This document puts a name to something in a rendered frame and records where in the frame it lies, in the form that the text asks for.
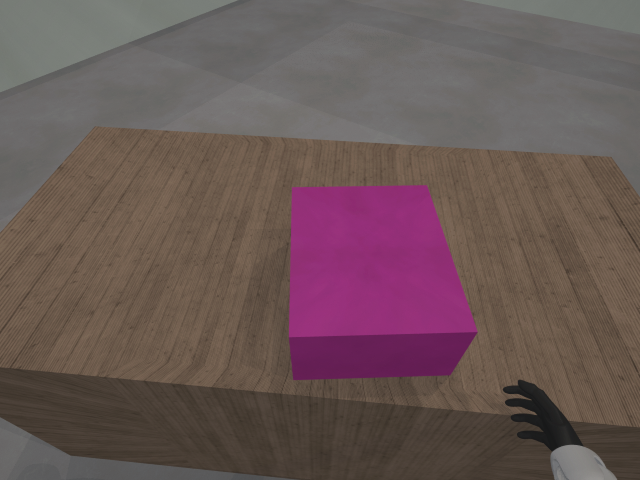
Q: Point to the robot right forearm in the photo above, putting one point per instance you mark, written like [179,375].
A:
[575,462]

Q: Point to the robot right hand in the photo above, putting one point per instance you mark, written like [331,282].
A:
[557,431]

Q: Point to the pedestal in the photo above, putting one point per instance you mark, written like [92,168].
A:
[145,292]

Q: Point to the carton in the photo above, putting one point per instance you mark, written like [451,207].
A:
[374,291]

